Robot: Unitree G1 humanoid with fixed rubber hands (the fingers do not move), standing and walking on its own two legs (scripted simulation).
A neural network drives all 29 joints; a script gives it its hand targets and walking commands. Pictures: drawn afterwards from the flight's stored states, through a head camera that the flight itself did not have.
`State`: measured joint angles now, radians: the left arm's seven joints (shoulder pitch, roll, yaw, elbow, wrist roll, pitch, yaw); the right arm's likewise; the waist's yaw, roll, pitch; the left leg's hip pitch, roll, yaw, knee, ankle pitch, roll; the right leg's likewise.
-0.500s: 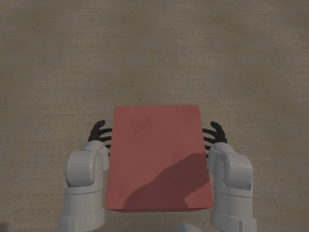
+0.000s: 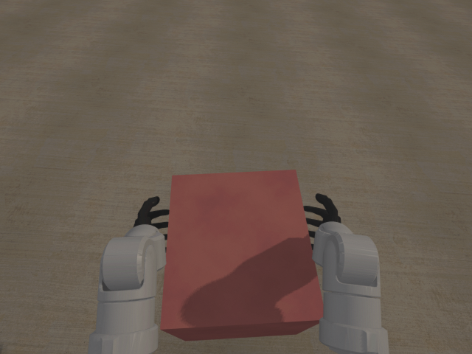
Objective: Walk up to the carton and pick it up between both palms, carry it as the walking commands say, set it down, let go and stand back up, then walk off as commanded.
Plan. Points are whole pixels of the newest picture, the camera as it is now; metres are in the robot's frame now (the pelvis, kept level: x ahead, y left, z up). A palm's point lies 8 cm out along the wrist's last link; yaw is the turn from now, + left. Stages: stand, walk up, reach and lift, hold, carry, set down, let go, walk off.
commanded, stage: carry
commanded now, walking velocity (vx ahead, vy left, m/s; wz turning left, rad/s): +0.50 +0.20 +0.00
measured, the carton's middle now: (237, 259) +0.29 +0.02 -0.01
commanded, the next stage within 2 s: none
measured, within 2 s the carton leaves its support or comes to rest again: neither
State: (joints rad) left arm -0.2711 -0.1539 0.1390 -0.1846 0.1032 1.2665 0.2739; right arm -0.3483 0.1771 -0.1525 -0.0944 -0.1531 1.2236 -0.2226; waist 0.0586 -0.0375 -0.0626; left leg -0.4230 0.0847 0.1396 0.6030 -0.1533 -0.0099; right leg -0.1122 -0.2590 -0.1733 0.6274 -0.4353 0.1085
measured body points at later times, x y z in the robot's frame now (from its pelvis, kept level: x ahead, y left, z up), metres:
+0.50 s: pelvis +0.31 +0.10 +0.03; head +0.34 +0.09 +0.48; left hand +0.60 +0.26 +0.09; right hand +0.62 -0.04 +0.09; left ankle +0.30 +0.25 -0.67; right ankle +0.24 +0.00 -0.72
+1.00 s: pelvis +0.63 +0.24 +0.01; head +0.66 +0.23 +0.46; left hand +0.94 +0.37 +0.08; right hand +0.93 +0.07 +0.09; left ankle +0.53 +0.27 -0.72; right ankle +0.74 +0.16 -0.71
